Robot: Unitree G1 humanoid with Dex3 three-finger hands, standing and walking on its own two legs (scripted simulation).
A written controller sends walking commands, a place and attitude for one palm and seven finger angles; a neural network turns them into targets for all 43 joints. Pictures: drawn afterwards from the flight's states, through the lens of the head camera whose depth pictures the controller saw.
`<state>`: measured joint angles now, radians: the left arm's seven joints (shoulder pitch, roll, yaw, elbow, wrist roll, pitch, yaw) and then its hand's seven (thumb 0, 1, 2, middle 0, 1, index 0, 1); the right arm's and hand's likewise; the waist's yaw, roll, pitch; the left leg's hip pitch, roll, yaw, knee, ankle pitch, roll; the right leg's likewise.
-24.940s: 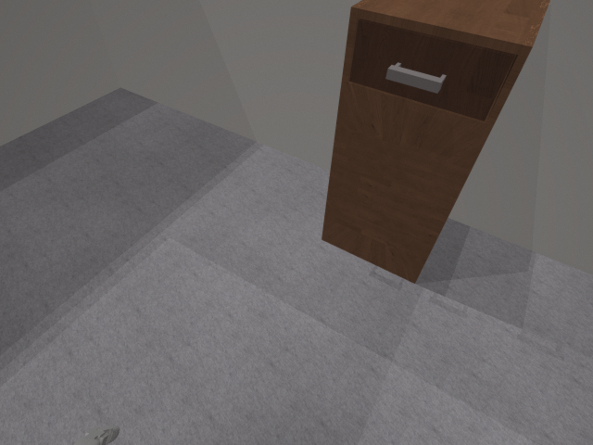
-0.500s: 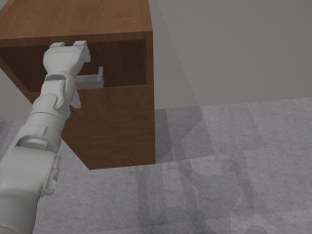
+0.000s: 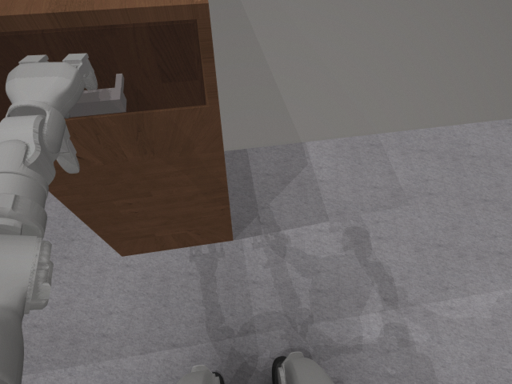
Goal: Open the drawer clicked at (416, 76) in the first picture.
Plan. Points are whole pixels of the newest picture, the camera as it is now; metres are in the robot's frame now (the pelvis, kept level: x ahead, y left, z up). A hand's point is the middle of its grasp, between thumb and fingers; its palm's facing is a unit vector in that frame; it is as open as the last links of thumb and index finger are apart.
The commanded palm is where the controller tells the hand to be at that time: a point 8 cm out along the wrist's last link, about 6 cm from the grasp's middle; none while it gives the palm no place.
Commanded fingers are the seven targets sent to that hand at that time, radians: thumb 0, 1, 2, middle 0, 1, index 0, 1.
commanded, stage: lower the fingers behind the handle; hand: left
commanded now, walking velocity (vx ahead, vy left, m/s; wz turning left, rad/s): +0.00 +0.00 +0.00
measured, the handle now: (80, 93) +0.56 +0.25 +0.09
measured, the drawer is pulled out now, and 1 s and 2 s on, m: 0.00 0.00 0.03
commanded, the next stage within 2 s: close the thumb around the handle in 0.44 s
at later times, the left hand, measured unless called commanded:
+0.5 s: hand (73, 121) +0.52 +0.26 +0.07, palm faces -0.03 -0.01 -1.00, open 13.6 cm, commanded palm +0.50 +0.28 +0.13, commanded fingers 0.00 -0.50 0.30 -0.30 -1.20 -0.30 -1.20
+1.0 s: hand (73, 120) +0.52 +0.26 +0.08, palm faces -0.03 +0.00 -1.00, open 8.1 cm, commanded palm +0.51 +0.28 +0.13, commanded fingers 0.00 0.84 0.88 -0.40 -1.34 -0.40 -1.34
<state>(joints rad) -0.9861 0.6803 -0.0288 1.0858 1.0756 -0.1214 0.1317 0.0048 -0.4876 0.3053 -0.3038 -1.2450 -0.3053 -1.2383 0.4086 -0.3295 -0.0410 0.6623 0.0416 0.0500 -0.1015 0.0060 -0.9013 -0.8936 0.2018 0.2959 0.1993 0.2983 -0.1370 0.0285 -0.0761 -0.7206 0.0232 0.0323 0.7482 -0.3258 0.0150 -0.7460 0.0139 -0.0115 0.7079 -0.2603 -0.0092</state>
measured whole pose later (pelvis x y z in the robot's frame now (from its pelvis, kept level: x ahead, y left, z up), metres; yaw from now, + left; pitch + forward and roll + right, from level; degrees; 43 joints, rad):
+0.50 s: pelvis +0.03 +0.02 +0.00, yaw +0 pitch +17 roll -1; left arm -0.88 0.54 -0.02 1.07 1.09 -0.09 0.24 0.00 -0.49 0.31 -0.37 -1.22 -0.36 -1.22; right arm 0.32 -0.24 -0.02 0.69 0.01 0.07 -0.05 0.00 -0.90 -0.89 0.21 0.30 0.20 0.30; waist -0.10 0.06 -0.12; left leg -0.66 0.00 0.03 0.73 -0.37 0.04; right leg -0.67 -0.01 -0.01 0.68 -0.30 0.02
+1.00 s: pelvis +0.03 +0.01 +0.01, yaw +0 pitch +16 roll -1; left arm -0.89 0.56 -0.01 1.08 1.09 -0.08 0.24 0.00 0.32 0.65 -0.39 -1.29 -0.40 -1.28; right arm 0.36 -0.27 -0.03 0.70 0.02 0.08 -0.06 0.01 -0.90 -0.89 0.20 0.30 0.20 0.30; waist -0.11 0.04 -0.11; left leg -0.64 0.01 0.03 0.72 -0.36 0.03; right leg -0.66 0.00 -0.01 0.67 -0.29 0.01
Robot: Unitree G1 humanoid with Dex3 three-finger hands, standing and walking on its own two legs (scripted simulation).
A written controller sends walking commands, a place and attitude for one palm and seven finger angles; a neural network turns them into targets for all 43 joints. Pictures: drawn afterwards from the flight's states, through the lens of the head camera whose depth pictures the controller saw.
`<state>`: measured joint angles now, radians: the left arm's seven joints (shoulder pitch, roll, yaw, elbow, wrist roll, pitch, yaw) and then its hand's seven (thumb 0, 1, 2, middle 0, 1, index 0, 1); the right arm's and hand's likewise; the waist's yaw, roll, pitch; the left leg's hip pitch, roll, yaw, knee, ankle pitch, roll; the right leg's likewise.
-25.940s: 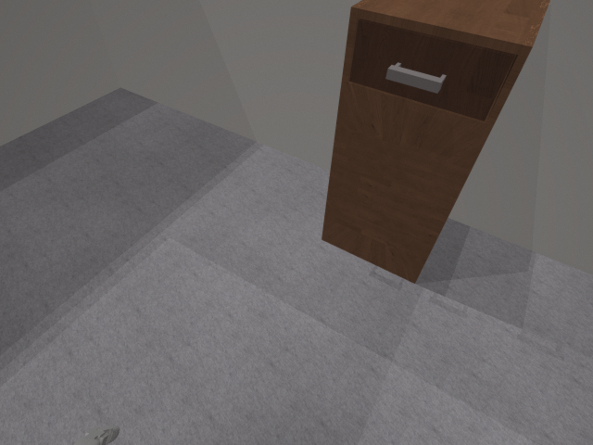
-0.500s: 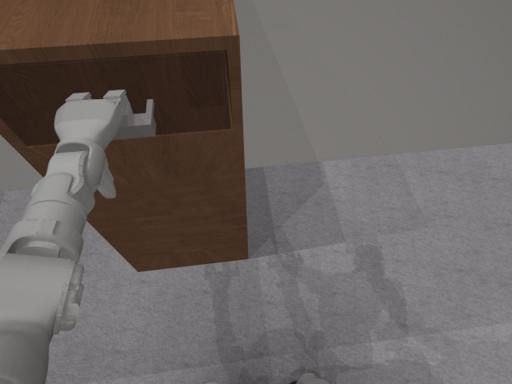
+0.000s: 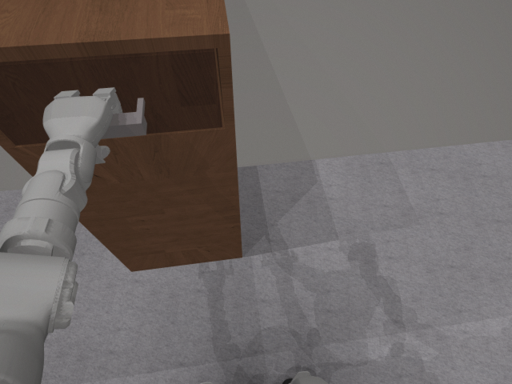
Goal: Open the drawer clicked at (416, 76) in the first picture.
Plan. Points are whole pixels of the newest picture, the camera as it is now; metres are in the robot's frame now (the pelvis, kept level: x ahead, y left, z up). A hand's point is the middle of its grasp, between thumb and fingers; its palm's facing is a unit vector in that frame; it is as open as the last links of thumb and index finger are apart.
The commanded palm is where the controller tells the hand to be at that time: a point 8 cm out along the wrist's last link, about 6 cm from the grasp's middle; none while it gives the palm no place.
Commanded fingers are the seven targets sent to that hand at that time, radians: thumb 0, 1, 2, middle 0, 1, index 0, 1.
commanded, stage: close the thumb around the handle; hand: left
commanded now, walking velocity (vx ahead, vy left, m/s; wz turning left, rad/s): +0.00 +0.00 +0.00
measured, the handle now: (102, 116) +0.53 +0.23 +0.09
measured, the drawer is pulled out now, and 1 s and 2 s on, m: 0.00 0.03 0.16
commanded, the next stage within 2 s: pull the drawer open in 0.24 s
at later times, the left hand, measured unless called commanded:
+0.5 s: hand (96, 145) +0.49 +0.24 +0.06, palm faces -0.05 -0.01 -1.00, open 5.9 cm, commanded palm +0.46 +0.26 +0.12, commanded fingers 0.00 0.90 0.90 -0.40 -1.35 -0.40 -1.35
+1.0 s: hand (93, 161) +0.46 +0.24 +0.06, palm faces +0.01 -0.03 -1.00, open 6.0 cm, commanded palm +0.44 +0.27 +0.12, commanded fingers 0.00 0.90 0.90 -0.40 -1.35 -0.40 -1.35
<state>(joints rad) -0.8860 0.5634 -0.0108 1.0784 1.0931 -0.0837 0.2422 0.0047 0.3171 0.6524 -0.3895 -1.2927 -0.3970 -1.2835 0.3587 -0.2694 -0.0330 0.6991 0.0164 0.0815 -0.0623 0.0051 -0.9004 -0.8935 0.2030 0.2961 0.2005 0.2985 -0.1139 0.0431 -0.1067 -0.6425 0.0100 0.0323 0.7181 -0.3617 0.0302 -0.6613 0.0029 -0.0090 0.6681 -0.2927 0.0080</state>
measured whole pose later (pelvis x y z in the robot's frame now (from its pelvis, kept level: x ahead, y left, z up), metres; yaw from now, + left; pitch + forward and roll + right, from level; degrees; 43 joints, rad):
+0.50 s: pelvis -0.01 +0.00 +0.00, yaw -1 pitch +17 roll -1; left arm -0.87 0.60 0.02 1.08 1.09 -0.10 0.22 0.01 0.64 0.83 -0.41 -1.35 -0.42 -1.34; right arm 0.35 -0.27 -0.03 0.69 0.02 0.07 -0.08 0.01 -0.90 -0.89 0.20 0.30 0.20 0.30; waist -0.13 0.04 -0.11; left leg -0.67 0.02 0.04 0.73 -0.36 0.03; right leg -0.69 0.01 0.00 0.68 -0.28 0.00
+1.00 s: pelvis +0.03 +0.01 +0.01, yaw -1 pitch +13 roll -1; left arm -0.50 0.48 -0.04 0.64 1.03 -0.01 0.21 0.02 0.63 0.84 -0.41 -1.35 -0.42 -1.34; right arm 0.27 -0.26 -0.05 0.65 0.03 0.09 -0.03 0.01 -0.90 -0.89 0.20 0.30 0.20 0.30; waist -0.04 0.06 -0.12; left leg -0.47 0.01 0.05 0.63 -0.38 0.04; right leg -0.50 0.00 0.01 0.59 -0.31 0.02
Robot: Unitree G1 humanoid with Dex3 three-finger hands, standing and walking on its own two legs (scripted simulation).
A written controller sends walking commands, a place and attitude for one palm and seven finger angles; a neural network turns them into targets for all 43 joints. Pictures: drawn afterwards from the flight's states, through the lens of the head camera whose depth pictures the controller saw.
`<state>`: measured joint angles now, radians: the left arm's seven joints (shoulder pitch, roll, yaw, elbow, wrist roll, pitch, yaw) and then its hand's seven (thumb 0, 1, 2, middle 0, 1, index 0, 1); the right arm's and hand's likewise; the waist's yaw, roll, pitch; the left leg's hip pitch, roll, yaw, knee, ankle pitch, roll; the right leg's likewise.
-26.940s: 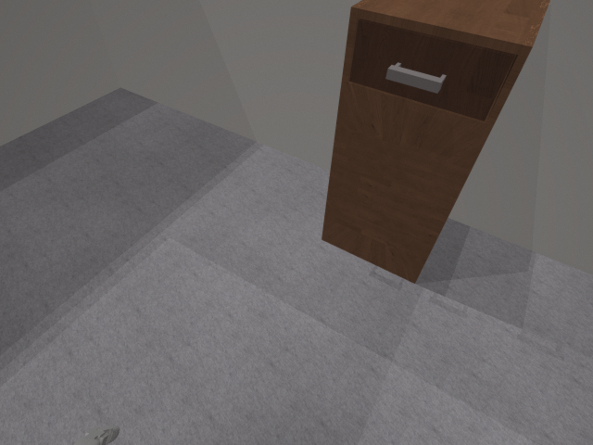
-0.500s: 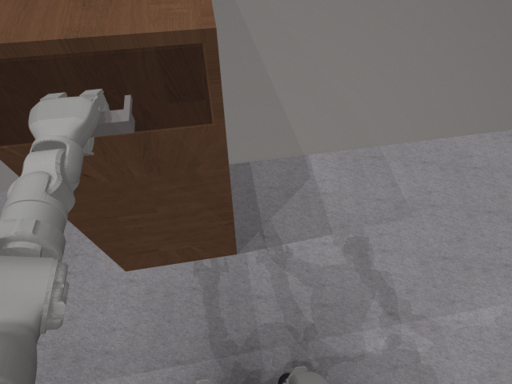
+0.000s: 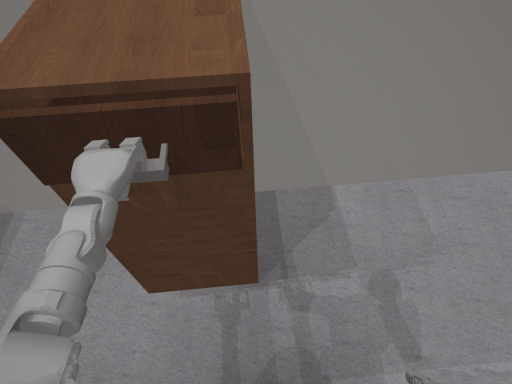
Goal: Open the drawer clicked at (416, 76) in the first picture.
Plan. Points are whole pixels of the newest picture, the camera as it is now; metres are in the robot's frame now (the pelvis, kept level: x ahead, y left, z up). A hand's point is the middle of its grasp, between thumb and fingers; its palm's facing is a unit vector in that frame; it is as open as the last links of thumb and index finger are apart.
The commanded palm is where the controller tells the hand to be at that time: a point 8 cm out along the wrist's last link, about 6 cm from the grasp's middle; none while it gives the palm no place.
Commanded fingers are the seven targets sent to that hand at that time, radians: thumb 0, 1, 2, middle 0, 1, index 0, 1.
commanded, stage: pull the drawer open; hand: left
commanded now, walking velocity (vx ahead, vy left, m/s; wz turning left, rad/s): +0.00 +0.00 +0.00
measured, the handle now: (127, 161) +0.46 +0.23 +0.08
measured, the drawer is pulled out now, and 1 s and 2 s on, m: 0.03 0.16 0.30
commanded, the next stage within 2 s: open the thumb to release the handle in 1.84 s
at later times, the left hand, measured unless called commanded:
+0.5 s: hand (120, 187) +0.42 +0.24 +0.05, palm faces -0.03 -0.02 -1.00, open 5.9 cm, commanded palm +0.37 +0.26 +0.11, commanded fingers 0.00 0.90 0.90 -0.40 -1.35 -0.40 -1.35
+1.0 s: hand (106, 255) +0.30 +0.23 +0.06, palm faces +0.02 -0.06 -1.00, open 6.0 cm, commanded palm +0.26 +0.25 +0.11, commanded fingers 0.00 0.90 0.90 -0.40 -1.35 -0.40 -1.35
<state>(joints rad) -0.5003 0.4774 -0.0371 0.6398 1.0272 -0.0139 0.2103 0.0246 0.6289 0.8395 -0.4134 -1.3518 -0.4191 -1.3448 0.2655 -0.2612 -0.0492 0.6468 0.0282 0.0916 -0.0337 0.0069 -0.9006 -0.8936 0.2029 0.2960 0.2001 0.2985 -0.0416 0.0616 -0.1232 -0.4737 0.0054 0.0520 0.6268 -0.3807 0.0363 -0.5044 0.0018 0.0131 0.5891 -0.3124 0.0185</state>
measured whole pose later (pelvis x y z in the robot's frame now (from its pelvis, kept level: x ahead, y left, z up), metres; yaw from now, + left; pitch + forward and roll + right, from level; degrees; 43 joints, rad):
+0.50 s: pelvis -0.01 -0.02 +0.00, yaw -1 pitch +14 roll -1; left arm -0.57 0.54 0.05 0.78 1.04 -0.10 0.20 0.01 0.64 0.82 -0.41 -1.35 -0.42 -1.34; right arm 0.36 -0.27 -0.07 0.68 0.02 0.11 -0.05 0.01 -0.90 -0.89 0.20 0.30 0.20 0.30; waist -0.07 0.06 -0.12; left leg -0.52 0.02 0.06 0.64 -0.37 0.02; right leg -0.56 0.02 0.02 0.62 -0.30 0.00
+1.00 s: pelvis -0.02 -0.01 +0.01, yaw +1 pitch +6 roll +0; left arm -0.10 0.43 -0.09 0.24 1.00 0.02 0.19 0.03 0.62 0.81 -0.41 -1.35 -0.42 -1.34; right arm 0.12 -0.25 -0.02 0.61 0.03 0.06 -0.06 0.01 -0.90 -0.89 0.20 0.30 0.20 0.30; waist 0.04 0.06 -0.08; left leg -0.32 0.00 0.04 0.55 -0.34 0.02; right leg -0.36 0.00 0.00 0.56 -0.29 0.00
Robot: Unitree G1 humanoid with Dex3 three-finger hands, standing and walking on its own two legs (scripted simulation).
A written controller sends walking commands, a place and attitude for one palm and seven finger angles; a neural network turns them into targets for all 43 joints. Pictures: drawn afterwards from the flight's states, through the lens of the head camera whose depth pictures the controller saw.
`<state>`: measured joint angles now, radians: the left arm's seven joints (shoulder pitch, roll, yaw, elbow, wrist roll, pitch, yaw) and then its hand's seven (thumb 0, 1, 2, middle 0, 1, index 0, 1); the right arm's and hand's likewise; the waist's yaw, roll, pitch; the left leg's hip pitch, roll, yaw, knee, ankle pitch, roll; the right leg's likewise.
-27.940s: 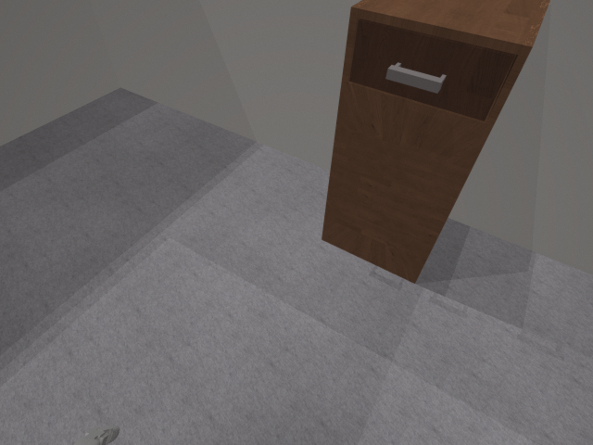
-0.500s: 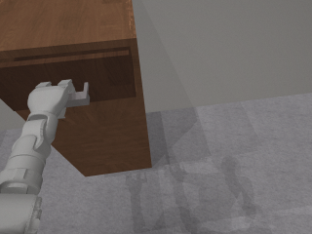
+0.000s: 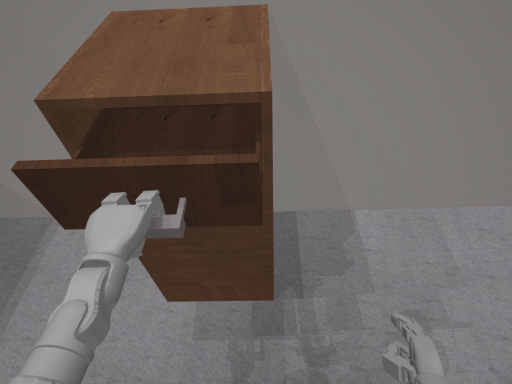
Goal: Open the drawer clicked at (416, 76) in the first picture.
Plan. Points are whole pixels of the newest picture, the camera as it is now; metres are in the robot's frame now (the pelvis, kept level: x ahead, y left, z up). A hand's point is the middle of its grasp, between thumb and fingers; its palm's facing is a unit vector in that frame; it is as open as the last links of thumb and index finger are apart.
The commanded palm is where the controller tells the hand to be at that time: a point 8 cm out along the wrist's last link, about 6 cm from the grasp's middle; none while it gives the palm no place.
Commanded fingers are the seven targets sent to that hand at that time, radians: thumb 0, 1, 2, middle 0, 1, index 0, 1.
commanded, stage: pull the drawer open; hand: left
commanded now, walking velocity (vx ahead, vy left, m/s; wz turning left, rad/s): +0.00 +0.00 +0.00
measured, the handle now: (144, 215) +0.36 +0.22 +0.07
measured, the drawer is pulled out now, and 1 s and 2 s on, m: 0.16 0.30 0.28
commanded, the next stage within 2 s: open the thumb to release the handle in 0.84 s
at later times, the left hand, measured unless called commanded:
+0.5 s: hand (113, 313) +0.20 +0.22 +0.05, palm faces +0.01 -0.09 -1.00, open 6.1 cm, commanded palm +0.16 +0.25 +0.11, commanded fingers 0.00 0.90 0.90 -0.40 -1.35 -0.40 -1.35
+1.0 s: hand (106, 334) +0.17 +0.22 +0.05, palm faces +0.03 -0.09 -1.00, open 6.1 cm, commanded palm +0.14 +0.25 +0.11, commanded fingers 0.00 0.62 0.78 -0.38 -1.32 -0.38 -1.32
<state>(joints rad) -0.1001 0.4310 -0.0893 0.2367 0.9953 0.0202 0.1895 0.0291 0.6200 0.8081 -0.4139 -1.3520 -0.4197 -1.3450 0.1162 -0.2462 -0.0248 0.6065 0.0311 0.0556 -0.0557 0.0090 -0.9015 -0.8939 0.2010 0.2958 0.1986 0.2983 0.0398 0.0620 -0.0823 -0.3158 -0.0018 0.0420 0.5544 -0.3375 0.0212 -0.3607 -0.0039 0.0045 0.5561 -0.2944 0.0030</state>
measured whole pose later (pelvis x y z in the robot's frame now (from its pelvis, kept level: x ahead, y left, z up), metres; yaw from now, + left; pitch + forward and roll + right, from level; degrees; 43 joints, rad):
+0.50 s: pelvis +0.00 -0.01 +0.00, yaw +0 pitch +3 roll +0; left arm 0.42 0.45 -0.02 -0.20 0.97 -0.02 0.24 0.02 0.61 0.80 -0.41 -1.36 -0.42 -1.34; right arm 0.10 -0.24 -0.01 0.63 -0.01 0.06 -0.04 0.01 -0.90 -0.89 0.20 0.30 0.20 0.30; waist 0.08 0.07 -0.05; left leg -0.27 0.01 0.04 0.55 -0.35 0.00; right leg -0.32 0.01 0.00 0.57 -0.31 -0.01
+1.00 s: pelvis +0.00 -0.01 -0.01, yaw +0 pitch +3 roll +0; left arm 0.55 0.48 -0.02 -0.30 0.96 -0.02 0.31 0.02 0.61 0.77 -0.41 -1.35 -0.42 -1.34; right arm 0.10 -0.25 -0.01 0.59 -0.01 0.07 -0.03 0.01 -0.90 -0.89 0.20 0.30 0.20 0.30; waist 0.07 0.07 -0.05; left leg -0.31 0.02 0.04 0.63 -0.38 0.00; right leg -0.36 0.02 0.00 0.63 -0.33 -0.01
